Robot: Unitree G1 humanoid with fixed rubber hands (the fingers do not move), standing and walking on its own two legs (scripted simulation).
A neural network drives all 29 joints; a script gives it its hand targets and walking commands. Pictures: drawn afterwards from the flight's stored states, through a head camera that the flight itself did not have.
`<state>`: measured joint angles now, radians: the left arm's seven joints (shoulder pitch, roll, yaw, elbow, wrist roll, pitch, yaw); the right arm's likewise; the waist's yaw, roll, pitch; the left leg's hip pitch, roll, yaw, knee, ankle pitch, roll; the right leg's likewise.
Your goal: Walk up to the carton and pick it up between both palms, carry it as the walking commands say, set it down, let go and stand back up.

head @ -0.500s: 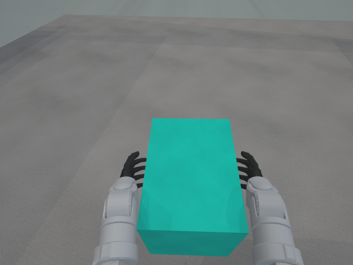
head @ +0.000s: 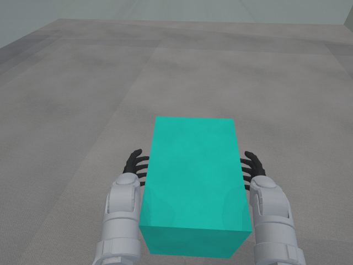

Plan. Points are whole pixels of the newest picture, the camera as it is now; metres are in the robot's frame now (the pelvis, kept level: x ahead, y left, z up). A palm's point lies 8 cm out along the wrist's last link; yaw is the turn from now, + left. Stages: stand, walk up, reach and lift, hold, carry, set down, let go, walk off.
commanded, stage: reach and lift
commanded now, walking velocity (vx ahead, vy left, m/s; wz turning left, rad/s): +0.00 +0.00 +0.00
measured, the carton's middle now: (192, 186) +0.34 +0.00 -0.02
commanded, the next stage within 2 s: hold in 0.64 s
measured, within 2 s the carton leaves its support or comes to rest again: neither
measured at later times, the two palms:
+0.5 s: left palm (130, 182) +0.30 +0.14 +0.05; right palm (258, 184) +0.30 -0.15 +0.05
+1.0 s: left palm (128, 189) +0.28 +0.14 +0.05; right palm (259, 189) +0.28 -0.15 +0.05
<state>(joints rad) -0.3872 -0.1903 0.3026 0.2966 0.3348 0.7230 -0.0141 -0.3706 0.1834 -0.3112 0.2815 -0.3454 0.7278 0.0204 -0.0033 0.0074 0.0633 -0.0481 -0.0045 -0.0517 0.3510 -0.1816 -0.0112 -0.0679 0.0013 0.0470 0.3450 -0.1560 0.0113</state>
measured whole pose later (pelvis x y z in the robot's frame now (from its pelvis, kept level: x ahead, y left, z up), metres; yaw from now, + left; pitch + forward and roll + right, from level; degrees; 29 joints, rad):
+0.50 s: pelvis +0.01 +0.00 +0.00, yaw +0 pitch -7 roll +0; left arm -0.30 -0.16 0.22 0.25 0.30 0.75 -0.01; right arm -0.30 0.16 -0.23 0.23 -0.31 0.77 0.01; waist -0.01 0.01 0.04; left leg -0.01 0.00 -0.05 0.31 -0.18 -0.01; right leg -0.03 0.00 0.05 0.31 -0.15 0.01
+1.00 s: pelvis +0.00 +0.00 +0.00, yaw +0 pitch -9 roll +0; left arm -0.29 -0.16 0.23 0.25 0.30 0.76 -0.01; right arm -0.30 0.16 -0.22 0.25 -0.31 0.78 0.01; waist -0.01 0.00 0.04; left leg -0.02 0.00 -0.06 0.35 -0.18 -0.01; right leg -0.03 0.00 0.04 0.34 -0.15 0.01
